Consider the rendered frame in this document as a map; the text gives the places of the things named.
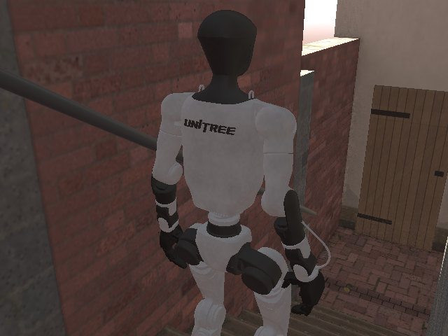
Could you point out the stairs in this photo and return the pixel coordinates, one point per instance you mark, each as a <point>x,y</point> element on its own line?
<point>245,329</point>

